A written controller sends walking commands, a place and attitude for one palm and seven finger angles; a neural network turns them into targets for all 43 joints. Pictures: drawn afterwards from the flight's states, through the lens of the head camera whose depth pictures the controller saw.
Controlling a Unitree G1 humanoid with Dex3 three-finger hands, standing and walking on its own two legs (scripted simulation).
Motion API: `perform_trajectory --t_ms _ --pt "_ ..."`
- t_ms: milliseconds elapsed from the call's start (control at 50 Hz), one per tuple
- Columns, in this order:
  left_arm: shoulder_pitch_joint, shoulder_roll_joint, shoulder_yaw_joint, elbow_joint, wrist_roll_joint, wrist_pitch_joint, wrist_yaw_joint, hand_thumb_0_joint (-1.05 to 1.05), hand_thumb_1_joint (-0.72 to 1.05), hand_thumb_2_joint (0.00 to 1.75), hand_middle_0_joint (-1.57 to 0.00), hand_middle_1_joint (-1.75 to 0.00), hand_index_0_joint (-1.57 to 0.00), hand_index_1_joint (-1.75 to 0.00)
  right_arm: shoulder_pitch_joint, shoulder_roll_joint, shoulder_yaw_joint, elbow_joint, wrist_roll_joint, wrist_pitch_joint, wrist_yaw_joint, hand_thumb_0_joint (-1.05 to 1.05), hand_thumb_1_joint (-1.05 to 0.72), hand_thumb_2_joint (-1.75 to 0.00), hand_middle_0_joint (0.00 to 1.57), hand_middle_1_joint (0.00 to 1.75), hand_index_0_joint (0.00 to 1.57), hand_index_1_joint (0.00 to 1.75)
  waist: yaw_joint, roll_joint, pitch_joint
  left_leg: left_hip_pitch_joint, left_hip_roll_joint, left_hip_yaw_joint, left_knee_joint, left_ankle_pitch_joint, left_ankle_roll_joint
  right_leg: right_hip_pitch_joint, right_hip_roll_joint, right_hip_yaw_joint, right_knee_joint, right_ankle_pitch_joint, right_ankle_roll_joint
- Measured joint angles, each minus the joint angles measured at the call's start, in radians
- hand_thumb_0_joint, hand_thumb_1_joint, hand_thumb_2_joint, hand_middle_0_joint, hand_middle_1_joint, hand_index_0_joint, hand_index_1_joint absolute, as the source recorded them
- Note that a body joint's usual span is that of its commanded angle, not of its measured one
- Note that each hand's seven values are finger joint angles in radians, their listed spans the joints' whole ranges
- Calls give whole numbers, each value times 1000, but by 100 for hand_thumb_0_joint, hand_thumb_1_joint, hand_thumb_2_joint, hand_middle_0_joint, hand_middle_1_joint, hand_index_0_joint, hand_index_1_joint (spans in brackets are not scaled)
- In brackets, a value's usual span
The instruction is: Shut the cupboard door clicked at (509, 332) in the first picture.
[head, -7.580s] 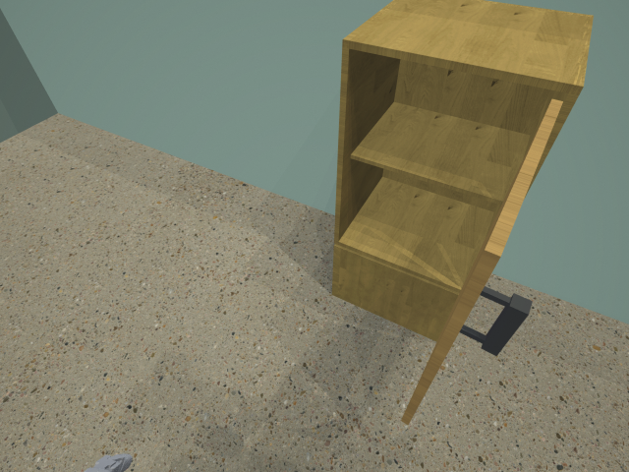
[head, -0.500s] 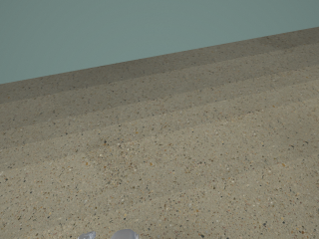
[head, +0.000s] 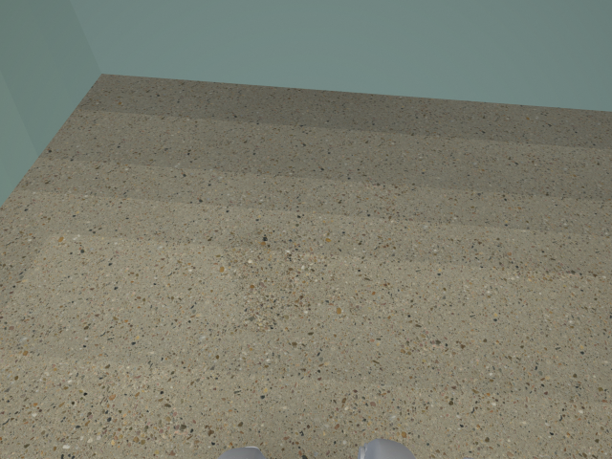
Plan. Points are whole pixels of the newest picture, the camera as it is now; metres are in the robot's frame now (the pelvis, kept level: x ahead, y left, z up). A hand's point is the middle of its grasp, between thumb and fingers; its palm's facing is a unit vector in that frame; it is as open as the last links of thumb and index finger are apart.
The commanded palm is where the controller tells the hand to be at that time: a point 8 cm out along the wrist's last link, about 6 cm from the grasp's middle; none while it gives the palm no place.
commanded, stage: walk to a spot facing it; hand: left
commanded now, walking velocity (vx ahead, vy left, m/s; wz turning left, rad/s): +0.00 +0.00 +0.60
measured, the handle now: out of the picture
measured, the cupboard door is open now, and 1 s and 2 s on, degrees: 86 86 86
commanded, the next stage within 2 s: none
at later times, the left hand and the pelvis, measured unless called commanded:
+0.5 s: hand out of the picture +0.01 +0.15 -0.14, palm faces +0.31 -0.91 -0.27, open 7.4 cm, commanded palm none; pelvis -0.01 -0.06 +0.01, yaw +19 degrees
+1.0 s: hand out of the picture -0.04 +0.20 -0.14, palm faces +0.58 -0.76 -0.30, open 7.4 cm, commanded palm none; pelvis -0.01 -0.05 +0.00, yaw +36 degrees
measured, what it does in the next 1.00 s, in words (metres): steps on the spot, turning left: right foot, then left foot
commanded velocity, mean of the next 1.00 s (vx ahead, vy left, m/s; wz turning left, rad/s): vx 0.00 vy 0.00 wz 0.60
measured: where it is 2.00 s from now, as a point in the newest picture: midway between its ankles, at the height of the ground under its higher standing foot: outside the picture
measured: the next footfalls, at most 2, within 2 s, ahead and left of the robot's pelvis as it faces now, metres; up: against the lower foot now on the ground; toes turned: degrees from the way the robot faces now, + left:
right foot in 0.22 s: +0.05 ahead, -0.16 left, +0.00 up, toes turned +4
left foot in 0.64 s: -0.03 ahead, +0.09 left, +0.00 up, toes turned +30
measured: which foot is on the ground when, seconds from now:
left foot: down 0.00-0.22, up 0.24-0.62, down 0.64-1.00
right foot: up 0.00-0.20, down 0.22-0.64, up 0.66-1.00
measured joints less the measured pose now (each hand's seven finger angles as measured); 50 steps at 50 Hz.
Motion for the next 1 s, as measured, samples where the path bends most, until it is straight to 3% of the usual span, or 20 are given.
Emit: perform_trajectory --t_ms 140,220,260,300,360,400,520,580,640,660,700,780,880,1000 --pt "-43 8 2 -57 -5 -3 6 1 91 90 -20 -30 -20 -30 17 -5 -6 0 -4 16 8 0 -90 -89 20 30 20 30 -23 40 -23 -3 -21 -76 -60 52 -18 55 26 52 -235 19 5" --pt "-54 2 -8 -92 -9 -22 7 1 91 90 -20 -30 -20 -30 30 -16 -19 -7 -1 30 13 0 -90 -89 20 30 20 30 -32 58 -38 -45 -38 -128 -19 49 -48 177 53 37 -506 116 -13" --pt "-54 -16 -20 -99 0 -35 10 1 91 90 -20 -30 -20 -30 31 -32 -34 -3 4 41 14 0 -90 -89 20 30 20 30 -30 79 -33 -90 -45 -144 109 -95 -61 188 54 7 -515 147 -56" --pt "-38 -32 -33 -104 3 -36 12 1 91 90 -20 -30 -20 -30 38 -46 -44 2 0 54 18 1 -91 -89 20 29 20 30 -30 82 -41 -151 -57 -129 320 -180 -68 207 35 -22 -525 132 -72" --pt "-12 -45 -42 -97 4 -32 14 1 90 90 -20 -30 -20 -30 39 -60 -51 6 -3 59 27 1 -91 -89 20 29 20 30 -33 68 -45 -198 -35 -91 541 -152 -88 242 10 -54 -578 146 -74" --pt "-5 -47 -46 -91 6 -32 14 1 90 90 -20 -30 -20 -30 39 -63 -51 3 -1 57 31 1 -91 -89 19 29 20 30 -38 53 -38 -194 -13 -74 573 -135 -103 259 -6 -79 -603 157 -74" --pt "7 -42 -53 -85 10 -39 7 1 90 90 -21 -30 -21 -30 19 -66 -39 7 4 62 32 1 -91 -90 19 29 20 30 -19 15 -2 -90 30 -32 348 -174 -118 270 -55 -157 -601 150 -62" --pt "18 -26 -46 -78 12 -35 3 1 90 90 -21 -30 -21 -30 -5 -64 -29 -1 8 55 32 1 -91 -90 19 29 20 30 0 -1 15 -20 27 -4 196 -180 -105 256 -79 -190 -559 127 -47" --pt "41 0 -33 -67 3 -24 -1 1 90 90 -21 -30 -21 -30 -15 -65 -20 -24 7 31 34 1 -91 -90 19 29 20 30 7 -8 7 69 16 11 -3 -55 -73 213 -107 -214 -453 79 -23" --pt "38 16 -25 -58 -1 -14 -1 1 90 90 -21 -30 -21 -30 -23 -56 -21 -28 7 21 31 1 -91 -90 19 29 20 30 6 -26 10 55 1 6 14 -69 -51 176 -112 -175 -369 11 -8" --pt "25 42 -14 -44 -1 12 4 1 90 90 -21 -30 -20 -30 -31 -40 -11 -36 9 6 25 1 -91 -89 19 29 20 30 11 -43 19 44 -10 -7 45 -98 -23 98 -79 -79 -183 -84 5" --pt "-2 55 -2 -39 -3 20 3 1 91 90 -20 -30 -20 -30 -20 -27 1 -41 5 2 7 0 -91 -89 20 29 20 30 4 -21 10 64 -15 -52 -12 -64 -19 1 -22 -1 -6 -23 18" --pt "-38 46 -6 -72 -6 10 -2 1 91 90 -20 -30 -20 -30 -4 -25 6 -31 1 12 6 0 -90 -89 20 29 20 30 -7 7 -4 82 -36 -102 -71 -20 -20 -3 8 46 -95 32 22" --pt "-73 19 -19 -111 -12 -6 2 1 91 90 -20 -30 -20 -30 19 -28 -3 -24 -3 27 11 0 -90 -89 20 30 21 30 -30 41 -18 51 -59 -171 -45 -17 -46 108 57 53 -370 59 11"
